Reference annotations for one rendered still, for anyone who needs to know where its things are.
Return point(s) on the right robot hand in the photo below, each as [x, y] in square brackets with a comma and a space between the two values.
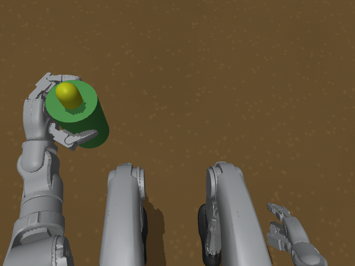
[282, 237]

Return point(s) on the left robot hand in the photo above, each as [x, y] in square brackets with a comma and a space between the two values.
[37, 122]

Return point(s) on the right robot arm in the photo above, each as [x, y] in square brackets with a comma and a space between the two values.
[305, 254]

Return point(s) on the right robot foot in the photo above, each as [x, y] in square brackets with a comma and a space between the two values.
[208, 259]

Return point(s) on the left robot arm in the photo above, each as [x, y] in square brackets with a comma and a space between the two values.
[38, 235]

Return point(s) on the bottle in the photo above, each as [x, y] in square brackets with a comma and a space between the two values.
[74, 105]

